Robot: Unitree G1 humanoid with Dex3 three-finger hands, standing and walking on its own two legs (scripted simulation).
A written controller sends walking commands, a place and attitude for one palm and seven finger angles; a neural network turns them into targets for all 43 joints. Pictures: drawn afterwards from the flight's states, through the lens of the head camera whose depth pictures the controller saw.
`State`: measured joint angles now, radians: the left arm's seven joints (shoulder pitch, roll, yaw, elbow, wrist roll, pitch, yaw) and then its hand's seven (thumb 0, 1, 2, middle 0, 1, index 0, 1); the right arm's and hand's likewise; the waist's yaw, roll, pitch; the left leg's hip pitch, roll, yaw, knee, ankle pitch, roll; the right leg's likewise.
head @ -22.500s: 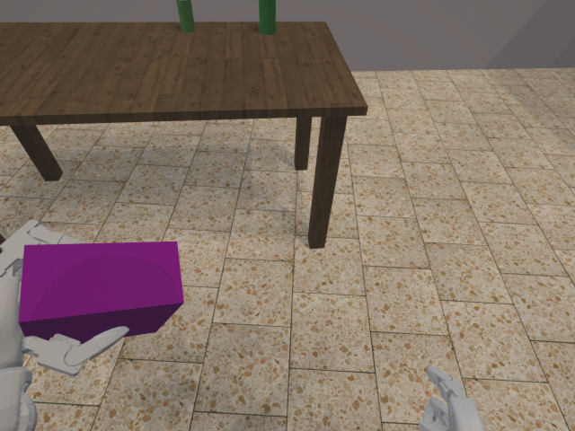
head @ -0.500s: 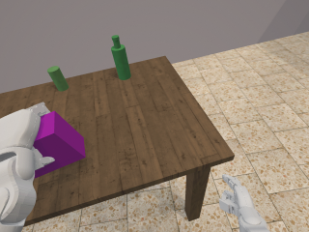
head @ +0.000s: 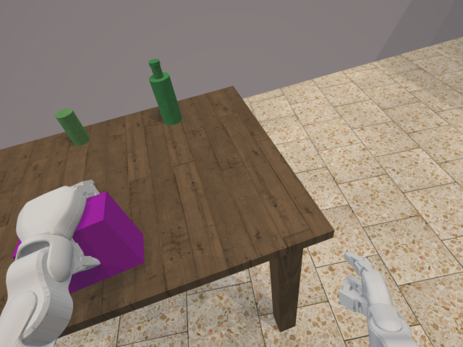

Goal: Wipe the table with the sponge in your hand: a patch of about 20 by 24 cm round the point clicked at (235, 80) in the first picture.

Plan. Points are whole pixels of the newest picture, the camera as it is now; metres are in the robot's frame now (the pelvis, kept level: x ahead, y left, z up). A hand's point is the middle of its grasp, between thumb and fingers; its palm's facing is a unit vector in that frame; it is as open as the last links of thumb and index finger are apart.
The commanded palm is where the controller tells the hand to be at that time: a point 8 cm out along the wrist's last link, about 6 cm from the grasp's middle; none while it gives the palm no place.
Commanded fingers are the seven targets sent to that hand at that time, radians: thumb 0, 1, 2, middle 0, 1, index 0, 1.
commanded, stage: move the sponge above the wiping area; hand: left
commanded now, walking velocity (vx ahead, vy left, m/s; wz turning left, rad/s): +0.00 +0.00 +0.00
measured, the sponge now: (94, 250) +0.23 +0.29 +0.07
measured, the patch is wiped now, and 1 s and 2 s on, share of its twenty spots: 0.00 0.00 0.00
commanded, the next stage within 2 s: none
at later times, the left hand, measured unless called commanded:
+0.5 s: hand (88, 248) +0.22 +0.28 +0.10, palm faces -0.06 -0.11 -0.99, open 10.5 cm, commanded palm +0.19 +0.29 +0.19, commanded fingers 0.00 0.10 1.30 -1.20 -1.60 -1.20 -1.60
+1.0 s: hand (86, 233) +0.24 +0.29 +0.11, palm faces +0.07 -0.06 -1.00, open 10.5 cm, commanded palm +0.21 +0.30 +0.17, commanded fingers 0.00 0.10 1.30 -1.20 -1.60 -1.20 -1.60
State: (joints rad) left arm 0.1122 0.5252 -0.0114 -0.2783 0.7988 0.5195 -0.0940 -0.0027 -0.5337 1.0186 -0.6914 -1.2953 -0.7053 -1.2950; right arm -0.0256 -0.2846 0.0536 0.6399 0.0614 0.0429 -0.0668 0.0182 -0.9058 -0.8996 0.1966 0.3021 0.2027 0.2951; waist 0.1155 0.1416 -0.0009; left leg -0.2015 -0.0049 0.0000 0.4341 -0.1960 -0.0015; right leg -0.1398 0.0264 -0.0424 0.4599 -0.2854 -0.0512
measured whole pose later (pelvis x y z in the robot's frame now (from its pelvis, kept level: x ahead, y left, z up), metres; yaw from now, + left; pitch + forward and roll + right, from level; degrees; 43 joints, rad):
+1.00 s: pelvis -0.01 +0.03 +0.00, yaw +0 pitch -3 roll +0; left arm 0.07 0.50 -0.12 -0.19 0.92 0.34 0.01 0.00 -0.53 1.02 -0.69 -1.29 -0.71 -1.29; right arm 0.00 -0.23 0.05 0.68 0.03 0.01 -0.08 0.02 -0.91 -0.90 0.20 0.30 0.20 0.30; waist 0.14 0.10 0.01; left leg -0.19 -0.03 0.01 0.42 -0.18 0.03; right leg -0.12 0.00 -0.03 0.42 -0.25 -0.02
